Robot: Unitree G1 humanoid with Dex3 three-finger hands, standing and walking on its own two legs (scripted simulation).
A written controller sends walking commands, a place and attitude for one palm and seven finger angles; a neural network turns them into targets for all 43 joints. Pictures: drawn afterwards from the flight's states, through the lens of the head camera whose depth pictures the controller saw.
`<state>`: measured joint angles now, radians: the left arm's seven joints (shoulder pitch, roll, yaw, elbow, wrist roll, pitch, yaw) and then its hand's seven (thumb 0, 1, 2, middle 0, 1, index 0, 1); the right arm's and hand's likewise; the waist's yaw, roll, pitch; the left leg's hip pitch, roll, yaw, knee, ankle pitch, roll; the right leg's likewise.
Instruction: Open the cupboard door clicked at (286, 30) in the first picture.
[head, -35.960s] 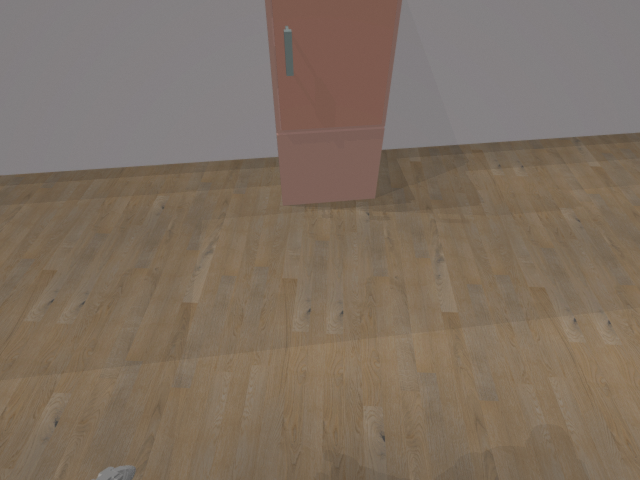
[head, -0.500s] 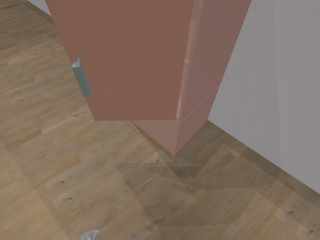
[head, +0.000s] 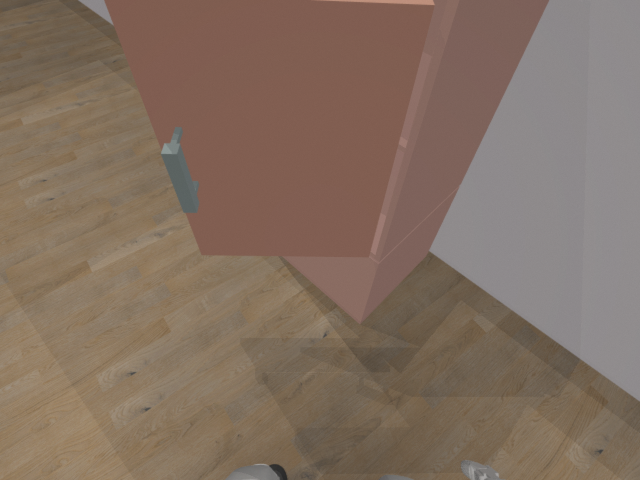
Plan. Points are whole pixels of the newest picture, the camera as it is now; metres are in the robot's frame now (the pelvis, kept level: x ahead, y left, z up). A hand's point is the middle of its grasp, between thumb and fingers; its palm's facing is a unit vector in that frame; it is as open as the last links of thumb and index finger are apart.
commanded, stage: come to a stop and stand still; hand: left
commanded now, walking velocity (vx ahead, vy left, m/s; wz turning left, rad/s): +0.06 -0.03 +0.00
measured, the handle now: (184, 171) +0.57 +0.29 -0.03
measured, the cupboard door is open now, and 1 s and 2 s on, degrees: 44 44 44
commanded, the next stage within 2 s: look again from close up in 0.50 s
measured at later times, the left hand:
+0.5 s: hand out of the picture +0.01 +0.12 -0.18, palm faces +0.05 -0.98 -0.18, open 7.3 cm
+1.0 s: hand out of the picture -0.01 +0.14 -0.17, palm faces +0.01 -0.98 -0.20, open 7.4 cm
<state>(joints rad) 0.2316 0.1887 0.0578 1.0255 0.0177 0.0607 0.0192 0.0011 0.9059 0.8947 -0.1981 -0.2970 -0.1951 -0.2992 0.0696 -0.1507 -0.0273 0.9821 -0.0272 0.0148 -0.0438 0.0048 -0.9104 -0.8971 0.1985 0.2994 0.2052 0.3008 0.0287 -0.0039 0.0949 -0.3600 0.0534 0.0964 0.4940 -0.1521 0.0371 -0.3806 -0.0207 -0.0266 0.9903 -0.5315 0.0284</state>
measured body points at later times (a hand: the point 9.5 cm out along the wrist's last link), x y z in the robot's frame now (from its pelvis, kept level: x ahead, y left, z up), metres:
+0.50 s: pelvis -0.01 -0.06 +0.00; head +0.01 -0.05 +0.45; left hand +0.01 +0.17 -0.16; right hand -0.01 -0.29 -0.15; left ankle -0.03 +0.06 -0.74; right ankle -0.05 -0.16 -0.74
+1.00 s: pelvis -0.02 -0.04 +0.00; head -0.02 -0.04 +0.45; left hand -0.01 +0.19 -0.16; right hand +0.00 -0.27 -0.16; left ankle -0.03 +0.06 -0.74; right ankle -0.05 -0.16 -0.74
